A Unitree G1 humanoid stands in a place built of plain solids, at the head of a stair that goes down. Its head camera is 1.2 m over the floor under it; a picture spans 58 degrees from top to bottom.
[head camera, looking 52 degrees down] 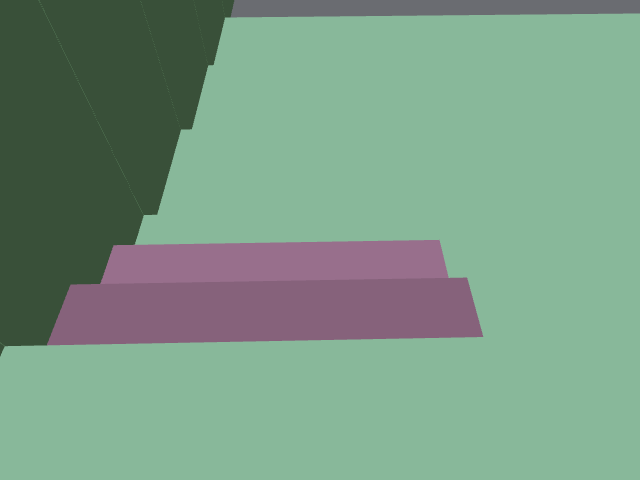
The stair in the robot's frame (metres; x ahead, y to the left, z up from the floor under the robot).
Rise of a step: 0.19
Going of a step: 0.33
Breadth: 1.50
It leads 1 degrees to the left of straight ahead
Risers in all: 4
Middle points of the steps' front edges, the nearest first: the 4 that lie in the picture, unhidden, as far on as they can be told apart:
0.56 0.18 0.00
0.89 0.19 -0.18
1.22 0.20 -0.37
1.56 0.20 -0.55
